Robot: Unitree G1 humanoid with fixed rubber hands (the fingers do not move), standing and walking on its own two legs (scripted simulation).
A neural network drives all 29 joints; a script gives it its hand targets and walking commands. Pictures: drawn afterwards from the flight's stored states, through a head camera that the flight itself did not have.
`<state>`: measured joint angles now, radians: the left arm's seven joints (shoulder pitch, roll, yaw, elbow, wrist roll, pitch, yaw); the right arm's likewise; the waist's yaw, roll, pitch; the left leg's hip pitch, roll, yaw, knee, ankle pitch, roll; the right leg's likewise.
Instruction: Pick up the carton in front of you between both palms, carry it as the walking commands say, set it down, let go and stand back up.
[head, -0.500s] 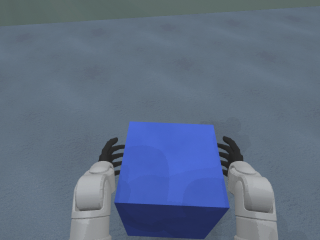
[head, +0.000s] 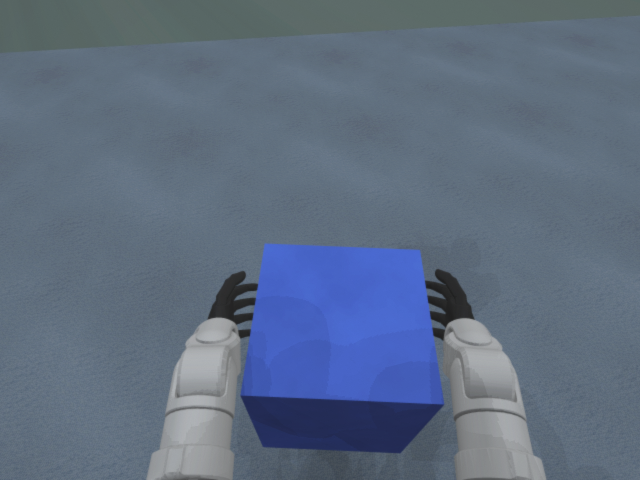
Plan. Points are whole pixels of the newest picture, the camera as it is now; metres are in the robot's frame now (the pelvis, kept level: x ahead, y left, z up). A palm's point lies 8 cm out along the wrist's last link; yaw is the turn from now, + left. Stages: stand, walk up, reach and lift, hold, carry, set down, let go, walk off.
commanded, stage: carry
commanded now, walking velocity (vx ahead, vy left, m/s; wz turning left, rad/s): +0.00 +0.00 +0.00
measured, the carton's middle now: (336, 354) +0.30 +0.00 -0.05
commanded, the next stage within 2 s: hold in 0.80 s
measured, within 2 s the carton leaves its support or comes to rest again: neither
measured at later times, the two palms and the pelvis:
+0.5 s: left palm (220, 345) +0.26 +0.15 +0.04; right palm (465, 344) +0.27 -0.15 +0.04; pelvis -0.02 +0.00 +0.00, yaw +0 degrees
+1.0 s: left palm (237, 356) +0.25 +0.12 +0.04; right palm (493, 371) +0.23 -0.18 +0.05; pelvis -0.04 +0.00 +0.01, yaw -5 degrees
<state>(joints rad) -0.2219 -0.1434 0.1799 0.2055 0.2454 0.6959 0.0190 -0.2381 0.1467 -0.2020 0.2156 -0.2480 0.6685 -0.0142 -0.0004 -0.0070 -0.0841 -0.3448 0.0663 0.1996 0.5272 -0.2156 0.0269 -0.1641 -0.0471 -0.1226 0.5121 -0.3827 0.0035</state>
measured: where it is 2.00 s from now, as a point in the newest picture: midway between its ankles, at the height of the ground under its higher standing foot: outside the picture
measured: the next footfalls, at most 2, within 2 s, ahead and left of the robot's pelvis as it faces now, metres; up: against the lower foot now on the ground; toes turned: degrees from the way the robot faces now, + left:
none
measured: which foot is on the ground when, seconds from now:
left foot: down 0.00-1.00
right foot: down 0.00-1.00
